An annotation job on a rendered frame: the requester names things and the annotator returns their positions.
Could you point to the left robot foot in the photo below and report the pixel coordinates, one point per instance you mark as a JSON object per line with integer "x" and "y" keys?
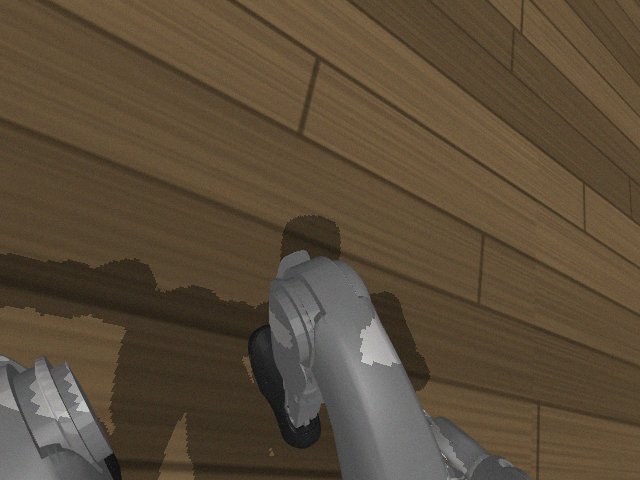
{"x": 113, "y": 467}

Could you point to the right robot foot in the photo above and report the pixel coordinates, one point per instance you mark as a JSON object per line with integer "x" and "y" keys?
{"x": 270, "y": 384}

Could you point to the right robot arm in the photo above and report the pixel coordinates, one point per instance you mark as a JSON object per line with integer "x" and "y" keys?
{"x": 498, "y": 468}

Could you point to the right robot hand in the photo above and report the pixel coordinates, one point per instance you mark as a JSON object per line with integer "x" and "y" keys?
{"x": 460, "y": 450}

